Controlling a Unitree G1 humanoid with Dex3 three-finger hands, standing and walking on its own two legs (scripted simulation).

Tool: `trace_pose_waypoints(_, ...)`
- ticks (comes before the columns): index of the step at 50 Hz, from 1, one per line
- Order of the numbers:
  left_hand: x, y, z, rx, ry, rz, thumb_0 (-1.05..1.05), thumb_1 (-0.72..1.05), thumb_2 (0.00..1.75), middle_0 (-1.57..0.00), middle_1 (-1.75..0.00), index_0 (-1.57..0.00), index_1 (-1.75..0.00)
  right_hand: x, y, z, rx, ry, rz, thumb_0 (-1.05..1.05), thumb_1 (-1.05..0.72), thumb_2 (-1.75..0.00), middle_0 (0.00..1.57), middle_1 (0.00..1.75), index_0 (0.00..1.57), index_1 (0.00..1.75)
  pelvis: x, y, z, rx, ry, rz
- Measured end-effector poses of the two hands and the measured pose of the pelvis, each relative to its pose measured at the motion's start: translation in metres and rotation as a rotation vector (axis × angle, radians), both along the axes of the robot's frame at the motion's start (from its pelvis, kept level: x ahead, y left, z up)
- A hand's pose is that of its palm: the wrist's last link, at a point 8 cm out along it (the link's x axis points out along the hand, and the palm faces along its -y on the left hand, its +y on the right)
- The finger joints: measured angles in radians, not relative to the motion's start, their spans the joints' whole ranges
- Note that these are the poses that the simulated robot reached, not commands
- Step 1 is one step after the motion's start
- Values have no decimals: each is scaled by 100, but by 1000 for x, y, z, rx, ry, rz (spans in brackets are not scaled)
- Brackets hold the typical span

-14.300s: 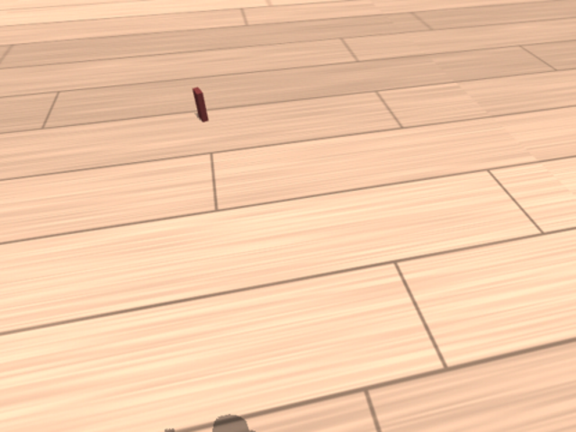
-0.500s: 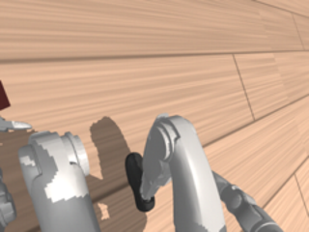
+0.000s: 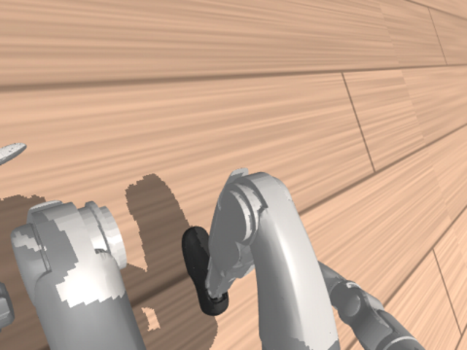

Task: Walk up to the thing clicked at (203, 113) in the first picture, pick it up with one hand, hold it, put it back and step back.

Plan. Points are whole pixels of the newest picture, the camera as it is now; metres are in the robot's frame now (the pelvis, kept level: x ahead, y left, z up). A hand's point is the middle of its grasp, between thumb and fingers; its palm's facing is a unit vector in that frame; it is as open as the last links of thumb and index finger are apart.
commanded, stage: close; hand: left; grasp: from the side
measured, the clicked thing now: out of the picture +0.45 +0.30 -0.19
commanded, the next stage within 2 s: settle in 1.12 s
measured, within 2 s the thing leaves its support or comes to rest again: leaves its support in 1.54 s
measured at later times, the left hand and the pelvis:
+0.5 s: hand out of the picture +0.43 +0.29 -0.17, palm faces +0.38 -0.93 -0.01, open 11.0 cm; pelvis +0.00 +0.00 +0.00, yaw +0 degrees
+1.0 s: hand out of the picture +0.43 +0.29 -0.18, palm faces +0.37 -0.93 +0.00, open 10.8 cm; pelvis +0.00 +0.00 +0.00, yaw +0 degrees
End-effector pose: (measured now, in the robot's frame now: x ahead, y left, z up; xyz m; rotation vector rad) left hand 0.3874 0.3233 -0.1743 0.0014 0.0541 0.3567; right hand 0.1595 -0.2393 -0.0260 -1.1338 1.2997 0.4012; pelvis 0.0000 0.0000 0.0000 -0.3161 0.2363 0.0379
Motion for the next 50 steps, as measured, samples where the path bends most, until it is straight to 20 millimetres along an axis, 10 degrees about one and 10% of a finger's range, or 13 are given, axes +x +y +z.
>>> trace_pose_waypoints(10,5,1,2,0,-6,7,-2,13,44,-34,-41,-41,-40,-1,-1,3,-13,-5,-5,-1,-86,-88,20,30,20,30,-1,0,1,-3,-1,-2)
trace_pose_waypoints(50,-2,5,-1,-8,-12,24,0,-22,78,-54,-84,-59,-83,14,2,4,-11,-21,28,-1,-87,-88,20,30,20,30,0,0,2,-6,0,-4)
